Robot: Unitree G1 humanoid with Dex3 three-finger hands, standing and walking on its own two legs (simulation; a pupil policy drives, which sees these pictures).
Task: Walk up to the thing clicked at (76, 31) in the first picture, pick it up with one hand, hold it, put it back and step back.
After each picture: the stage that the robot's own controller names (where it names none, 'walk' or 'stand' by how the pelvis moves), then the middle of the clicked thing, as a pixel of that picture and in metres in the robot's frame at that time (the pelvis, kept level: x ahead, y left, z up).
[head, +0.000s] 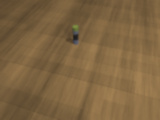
stand; (75, 35) +1.53 +0.18 -0.65
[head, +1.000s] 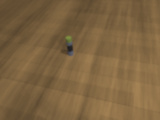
walk; (69, 46) +1.39 +0.34 -0.65
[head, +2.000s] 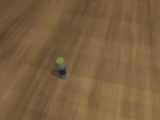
walk; (62, 69) +0.89 +0.32 -0.64
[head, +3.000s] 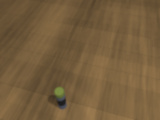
walk; (61, 98) +0.58 +0.24 -0.63
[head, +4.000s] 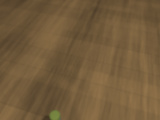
stand; out of the picture +0.44 +0.22 -0.64
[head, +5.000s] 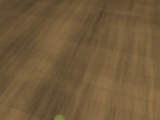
stand; out of the picture +0.44 +0.20 -0.66
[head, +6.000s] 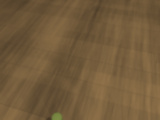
stand; out of the picture +0.43 +0.22 -0.66
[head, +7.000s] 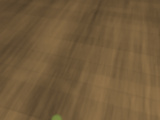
stand; out of the picture +0.43 +0.23 -0.66
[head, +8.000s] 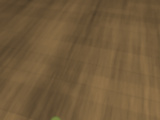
go down; out of the picture +0.42 +0.23 -0.66
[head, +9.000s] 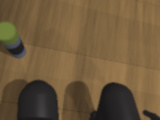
go down; (13, 43) +0.48 +0.29 -0.27
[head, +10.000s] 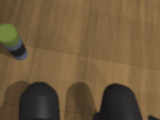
approach; (14, 45) +0.47 +0.30 -0.26
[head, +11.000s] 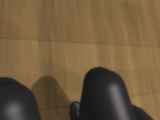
close in; out of the picture +0.45 +0.35 -0.16
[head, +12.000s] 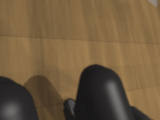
close; out of the picture +0.45 +0.34 -0.16
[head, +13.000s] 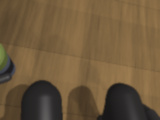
lift; out of the picture +0.34 +0.29 -0.03
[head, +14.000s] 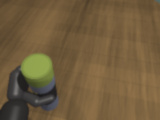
hold; (44, 87) +0.31 +0.15 +0.07
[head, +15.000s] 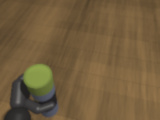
hold; (44, 95) +0.30 +0.16 +0.03
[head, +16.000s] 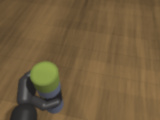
hold; (50, 92) +0.31 +0.14 +0.02
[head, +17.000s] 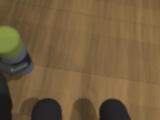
crouch; (17, 56) +0.42 +0.23 -0.05
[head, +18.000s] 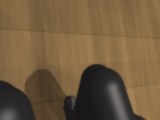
lower; out of the picture +0.43 +0.32 -0.17
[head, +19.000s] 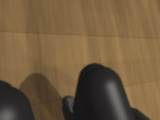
lower; out of the picture +0.43 +0.33 -0.16
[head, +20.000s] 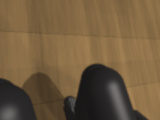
lower; out of the picture +0.42 +0.33 -0.16
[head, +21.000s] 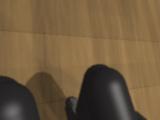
lower; out of the picture +0.41 +0.33 -0.16
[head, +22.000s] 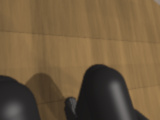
loosen; out of the picture +0.42 +0.31 -0.16
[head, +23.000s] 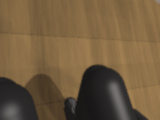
withdraw; out of the picture +0.42 +0.31 -0.16
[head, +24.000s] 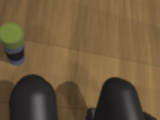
stand; (14, 48) +0.44 +0.27 -0.21
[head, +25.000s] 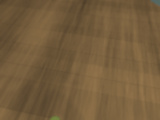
stand; out of the picture +0.38 +0.19 -0.58
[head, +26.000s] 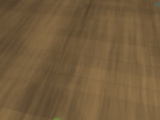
stand; out of the picture +0.40 +0.20 -0.60
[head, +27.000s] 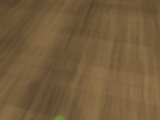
stand; out of the picture +0.40 +0.19 -0.60
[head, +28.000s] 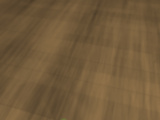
walk; out of the picture +0.41 +0.18 -0.65
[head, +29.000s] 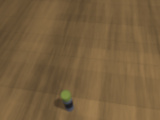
walk; (67, 101) +0.53 +0.21 -0.63
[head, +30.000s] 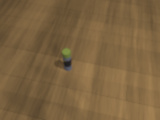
walk; (67, 60) +0.83 +0.19 -0.62
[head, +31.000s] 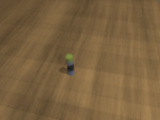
stand; (70, 65) +1.02 +0.22 -0.64
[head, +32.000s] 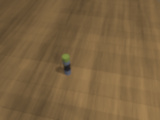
stand; (66, 65) +1.00 +0.23 -0.66
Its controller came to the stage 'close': yes
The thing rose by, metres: 0.67
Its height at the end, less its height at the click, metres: +0.00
